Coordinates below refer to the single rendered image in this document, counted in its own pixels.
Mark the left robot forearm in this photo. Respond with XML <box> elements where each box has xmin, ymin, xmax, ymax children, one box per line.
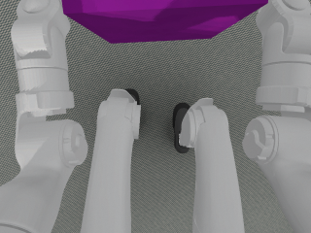
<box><xmin>11</xmin><ymin>0</ymin><xmax>75</xmax><ymax>164</ymax></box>

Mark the robot left foot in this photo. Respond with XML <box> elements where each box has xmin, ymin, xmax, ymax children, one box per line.
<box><xmin>126</xmin><ymin>88</ymin><xmax>140</xmax><ymax>105</ymax></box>

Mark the carton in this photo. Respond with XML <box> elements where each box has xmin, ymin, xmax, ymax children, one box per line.
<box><xmin>61</xmin><ymin>0</ymin><xmax>268</xmax><ymax>44</ymax></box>

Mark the right robot upper arm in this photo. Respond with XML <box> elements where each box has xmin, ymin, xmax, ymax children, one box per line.
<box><xmin>242</xmin><ymin>115</ymin><xmax>311</xmax><ymax>233</ymax></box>

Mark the right robot forearm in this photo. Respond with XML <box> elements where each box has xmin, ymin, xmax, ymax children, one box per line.
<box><xmin>255</xmin><ymin>0</ymin><xmax>311</xmax><ymax>122</ymax></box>

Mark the robot left shin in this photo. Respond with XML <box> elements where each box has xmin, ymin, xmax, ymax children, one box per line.
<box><xmin>96</xmin><ymin>88</ymin><xmax>135</xmax><ymax>126</ymax></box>

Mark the left robot upper arm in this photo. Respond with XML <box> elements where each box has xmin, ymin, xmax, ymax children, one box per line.
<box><xmin>0</xmin><ymin>119</ymin><xmax>88</xmax><ymax>233</ymax></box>

